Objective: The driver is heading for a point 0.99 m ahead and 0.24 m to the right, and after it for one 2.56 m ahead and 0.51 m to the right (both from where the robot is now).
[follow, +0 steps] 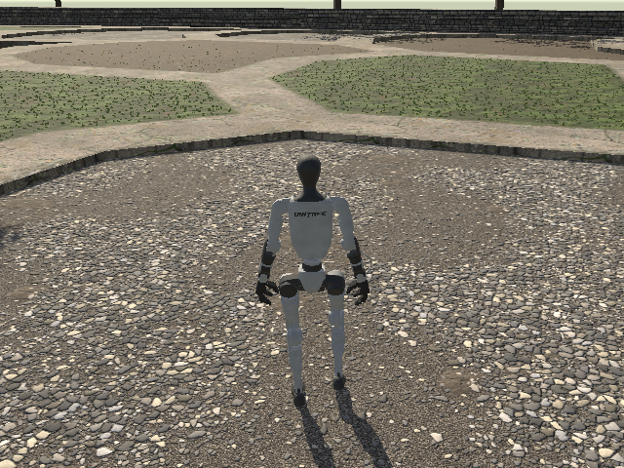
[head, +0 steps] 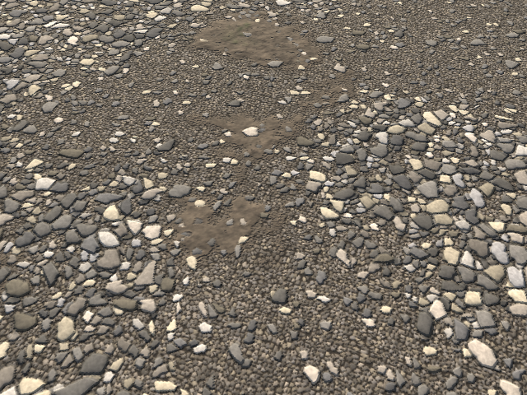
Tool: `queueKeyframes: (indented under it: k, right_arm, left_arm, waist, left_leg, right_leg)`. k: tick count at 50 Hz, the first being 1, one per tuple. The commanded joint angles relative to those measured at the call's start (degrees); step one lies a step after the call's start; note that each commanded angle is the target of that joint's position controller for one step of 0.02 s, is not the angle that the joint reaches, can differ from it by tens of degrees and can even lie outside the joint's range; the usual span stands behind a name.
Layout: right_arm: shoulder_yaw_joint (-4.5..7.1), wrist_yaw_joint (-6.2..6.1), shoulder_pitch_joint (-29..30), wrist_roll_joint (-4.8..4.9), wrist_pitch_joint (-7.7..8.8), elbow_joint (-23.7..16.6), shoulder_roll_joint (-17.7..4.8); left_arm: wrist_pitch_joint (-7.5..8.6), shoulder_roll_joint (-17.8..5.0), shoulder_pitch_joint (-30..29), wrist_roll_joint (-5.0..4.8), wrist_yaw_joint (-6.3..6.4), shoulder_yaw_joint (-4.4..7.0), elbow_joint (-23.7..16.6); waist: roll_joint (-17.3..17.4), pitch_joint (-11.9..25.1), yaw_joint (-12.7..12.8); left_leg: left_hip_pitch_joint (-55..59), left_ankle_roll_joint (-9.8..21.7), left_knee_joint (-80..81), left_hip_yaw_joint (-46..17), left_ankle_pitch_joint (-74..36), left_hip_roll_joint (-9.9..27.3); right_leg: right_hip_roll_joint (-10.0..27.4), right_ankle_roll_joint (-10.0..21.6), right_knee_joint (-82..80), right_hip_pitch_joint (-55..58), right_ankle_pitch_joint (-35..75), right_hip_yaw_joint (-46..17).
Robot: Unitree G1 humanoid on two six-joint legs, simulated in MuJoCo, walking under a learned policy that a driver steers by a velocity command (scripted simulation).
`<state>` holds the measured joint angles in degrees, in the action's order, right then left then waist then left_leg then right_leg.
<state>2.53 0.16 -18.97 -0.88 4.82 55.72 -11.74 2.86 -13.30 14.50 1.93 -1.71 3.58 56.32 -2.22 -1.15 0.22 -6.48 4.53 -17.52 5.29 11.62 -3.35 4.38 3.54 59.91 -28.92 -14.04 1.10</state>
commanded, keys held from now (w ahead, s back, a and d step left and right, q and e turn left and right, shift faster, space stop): w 0.04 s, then w+e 0.62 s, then w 0.34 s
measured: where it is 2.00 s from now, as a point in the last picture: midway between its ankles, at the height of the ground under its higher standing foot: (354, 236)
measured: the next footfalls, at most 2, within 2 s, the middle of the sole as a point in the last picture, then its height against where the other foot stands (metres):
right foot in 0.30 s outside the picture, level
left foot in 0.86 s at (275, 330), level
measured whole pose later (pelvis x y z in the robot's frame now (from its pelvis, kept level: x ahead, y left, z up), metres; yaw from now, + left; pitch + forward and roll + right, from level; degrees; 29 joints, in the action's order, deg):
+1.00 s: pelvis +0.57 -0.07 -0.01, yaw -23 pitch +0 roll +0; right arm 2.5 0.4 -10.8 -1.7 4.0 48.0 -14.2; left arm 3.3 -15.3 19.9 1.4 -0.3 3.5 53.2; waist -1.6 -2.7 1.9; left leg -16.8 3.6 -26.4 3.1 9.9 -2.6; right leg -3.8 4.8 64.4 -17.9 -20.0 -3.8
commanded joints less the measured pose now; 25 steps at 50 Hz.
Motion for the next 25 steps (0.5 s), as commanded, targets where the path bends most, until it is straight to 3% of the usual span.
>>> queueKeyframes:
  k: [1, 5, 10, 13, 14, 15, 16, 17, 18, 19, 20, 22, 25]
  right_arm:
    - [0.80, -0.39, -4.0, 0.34, 1.25, -0.3, -5.9]
    - [0.44, -0.43, -5.7, -0.05, 1.38, 0.8, -5.6]
    - [0.40, -1.40, -8.4, -0.37, 1.51, 2.8, -6.1]
    - [0.81, -2.13, -7.1, -0.79, 1.05, 3.1, -8.0]
    - [1.05, -2.21, -6.8, -0.99, 0.51, 2.9, -8.7]
    - [1.13, -2.16, -6.4, -0.77, 0.03, 2.4, -9.3]
    - [0.75, -1.92, -6.1, -0.46, 0.08, 0.3, -8.2]
    - [0.47, -0.62, -8.7, 1.08, 0.65, -2.2, -4.3]
    - [1.14, -0.50, -2.9, 0.04, 1.07, -3.7, -8.3]
    - [1.01, -0.23, 1.6, 0.35, 1.86, -5.4, -7.9]
    - [0.95, -0.33, 2.1, 0.35, 2.21, -5.3, -7.4]
    - [0.82, -0.38, 1.8, -1.44, 0.30, -5.7, -6.1]
    - [0.68, 0.09, 3.2, -2.05, -2.05, -7.1, -5.1]
  left_arm:
    - [-0.50, -1.6, -1.5, 0.29, -0.54, 0.27, -3.0]
    - [-0.44, -0.2, -11.0, -0.48, -0.93, -0.80, -6.3]
    - [-0.30, -0.9, -16.2, -0.58, -0.82, -1.08, -8.8]
    - [0.07, -2.5, -10.6, -0.27, -0.20, -0.17, -7.6]
    - [0.27, -3.6, -4.9, -0.22, -0.01, 0.50, -5.9]
    - [0.57, -5.2, 3.1, 0.30, 0.17, 1.46, -3.4]
    - [0.57, -10.1, 11.4, 1.22, 0.76, 3.10, -2.1]
    - [-0.39, -14.1, 10.5, 0.05, 0.94, 4.27, -2.9]
    - [-0.88, -13.3, 7.0, -1.50, 0.69, 4.00, -3.3]
    - [-0.86, -10.9, 3.3, -1.59, 1.02, 3.39, -3.9]
    - [-0.62, -8.0, 1.4, -1.38, 1.12, 2.71, -3.7]
    - [0.18, -5.8, -0.4, -1.64, 1.67, 1.87, -3.7]
    - [1.32, -7.9, 2.1, -2.11, 1.68, 2.14, -3.4]
  waist:
    - [5.8, -3.4, 0.6]
    - [6.0, -5.1, -0.9]
    - [5.4, -6.2, -1.4]
    - [6.8, -1.8, 1.5]
    - [7.0, 1.4, 3.6]
    - [6.3, 5.5, 7.0]
    - [1.5, 11.3, 9.9]
    - [-13.5, 16.7, 5.7]
    - [-2.7, 13.6, 5.3]
    - [0.1, 7.0, 4.3]
    - [4.7, 2.0, 1.9]
    - [4.6, 0.5, -1.4]
    - [2.6, 0.3, -2.0]
  left_leg:
    - [3.3, 7.1, 10.4, -11.8, -15.3, 15.3]
    - [2.5, 5.9, 11.3, -5.4, -21.0, 13.5]
    - [8.8, 4.5, 10.0, -0.7, -29.0, 16.2]
    - [14.0, 3.0, -2.7, 2.7, -53.2, 17.0]
    - [14.3, 2.7, -11.8, 3.6, -57.3, 16.7]
    - [9.5, 1.6, -24.1, 5.0, -52.5, 15.7]
    - [-2.9, 0.3, -42.3, 5.9, -33.6, 13.6]
    - [-25.9, -2.9, -65.0, 2.6, 16.2, -1.1]
    - [-32.9, -1.7, -67.0, -7.7, 13.8, 2.3]
    - [-34.5, -1.4, -63.9, -8.2, 8.8, 5.3]
    - [-31.9, -1.6, -58.3, -8.0, 6.2, 7.4]
    - [-25.4, -3.3, -51.7, -8.4, 6.0, 9.2]
    - [-24.6, -5.7, -45.0, -6.8, 5.0, 9.3]
  right_leg:
    - [2.0, -1.4, -2.7, -9.9, 4.7, 0.2]
    - [0.2, -1.6, -15.8, -8.0, 12.1, 2.4]
    - [-2.4, 2.1, -24.8, -4.2, 13.5, 4.0]
    - [-6.9, 5.6, -25.9, 3.4, 6.1, 7.0]
    - [-9.1, 6.9, -27.3, 9.0, 3.8, 8.0]
    - [-9.6, 8.7, -31.1, 19.8, 5.0, 6.7]
    - [1.2, 12.4, -32.1, 33.4, 0.2, -7.9]
    - [16.1, 22.3, -41.2, 47.3, -0.7, -41.9]
    - [14.4, 21.0, -43.9, 45.0, 0.0, -40.7]
    - [13.4, 19.3, -44.6, 37.9, 3.0, -32.8]
    - [11.2, 16.9, -46.1, 30.0, 9.8, -27.8]
    - [6.3, 14.1, -47.1, 21.5, 17.1, -20.8]
    - [3.6, 13.9, -48.4, 18.1, 19.7, -17.4]
Keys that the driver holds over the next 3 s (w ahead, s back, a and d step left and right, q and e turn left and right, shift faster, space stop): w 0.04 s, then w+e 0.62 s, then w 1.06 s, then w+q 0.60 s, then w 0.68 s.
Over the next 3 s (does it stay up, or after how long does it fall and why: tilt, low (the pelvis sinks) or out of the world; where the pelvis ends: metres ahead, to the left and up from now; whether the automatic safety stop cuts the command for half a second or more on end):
stays up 1.58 -0.37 -0.01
